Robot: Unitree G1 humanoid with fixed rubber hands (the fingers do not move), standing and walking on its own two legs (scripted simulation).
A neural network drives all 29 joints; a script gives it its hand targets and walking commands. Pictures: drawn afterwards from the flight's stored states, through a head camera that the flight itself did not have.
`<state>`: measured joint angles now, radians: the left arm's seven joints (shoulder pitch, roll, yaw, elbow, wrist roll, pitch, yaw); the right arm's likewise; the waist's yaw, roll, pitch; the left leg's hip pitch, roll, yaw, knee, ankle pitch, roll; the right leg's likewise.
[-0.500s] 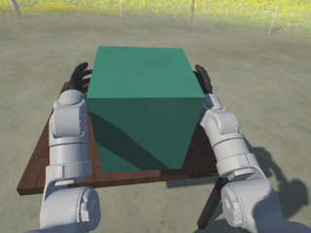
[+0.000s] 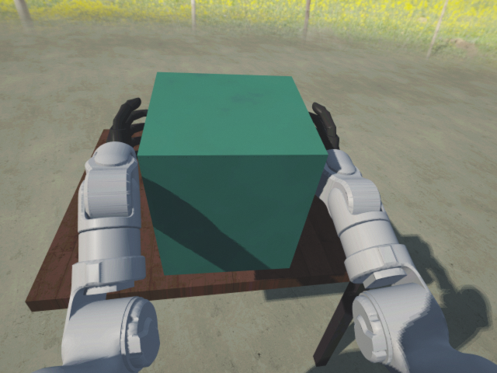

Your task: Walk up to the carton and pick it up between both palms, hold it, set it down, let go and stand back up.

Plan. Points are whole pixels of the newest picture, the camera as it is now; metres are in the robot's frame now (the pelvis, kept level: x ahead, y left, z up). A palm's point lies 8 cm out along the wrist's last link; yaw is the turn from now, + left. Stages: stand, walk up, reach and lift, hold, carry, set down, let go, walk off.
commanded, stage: hold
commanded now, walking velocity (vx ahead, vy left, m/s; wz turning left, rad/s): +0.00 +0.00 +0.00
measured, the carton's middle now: (227, 176) +0.37 +0.01 +0.19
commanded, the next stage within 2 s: none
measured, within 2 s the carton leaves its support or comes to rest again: neither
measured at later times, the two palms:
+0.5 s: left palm (123, 150) +0.37 +0.16 +0.24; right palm (325, 154) +0.37 -0.14 +0.24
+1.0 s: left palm (122, 153) +0.37 +0.16 +0.23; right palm (323, 148) +0.37 -0.14 +0.24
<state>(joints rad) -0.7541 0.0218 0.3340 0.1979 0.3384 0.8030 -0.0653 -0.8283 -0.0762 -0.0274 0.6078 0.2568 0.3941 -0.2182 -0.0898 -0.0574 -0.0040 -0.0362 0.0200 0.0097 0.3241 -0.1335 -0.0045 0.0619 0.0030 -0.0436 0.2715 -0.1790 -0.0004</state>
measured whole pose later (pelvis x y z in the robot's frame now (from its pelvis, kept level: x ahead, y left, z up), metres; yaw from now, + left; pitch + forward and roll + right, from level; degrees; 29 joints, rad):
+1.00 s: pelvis +0.01 +0.00 +0.00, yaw +0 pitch -9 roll -1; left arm -0.71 0.01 0.33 0.14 0.33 0.82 -0.06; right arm -0.83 -0.09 -0.01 0.58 0.28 0.43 -0.22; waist -0.09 -0.06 -0.01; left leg -0.04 0.02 0.01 0.33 -0.15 0.00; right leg 0.06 0.01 -0.04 0.27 -0.19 0.00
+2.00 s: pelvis +0.00 +0.00 +0.00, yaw +0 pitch -9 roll -1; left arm -0.73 0.01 0.33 0.16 0.33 0.82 -0.06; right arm -0.85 -0.09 -0.02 0.59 0.28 0.44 -0.22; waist -0.09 -0.06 -0.02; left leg -0.04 0.02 0.01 0.33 -0.14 0.00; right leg 0.05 0.01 -0.03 0.28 -0.18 0.00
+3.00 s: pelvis +0.00 +0.00 +0.00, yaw -1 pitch -8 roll -1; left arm -0.74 0.01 0.33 0.18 0.33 0.82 -0.05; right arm -0.86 -0.09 -0.02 0.60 0.28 0.45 -0.22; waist -0.08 -0.06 -0.02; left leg -0.05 0.02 0.00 0.33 -0.14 0.00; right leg 0.05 0.01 -0.02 0.28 -0.18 0.00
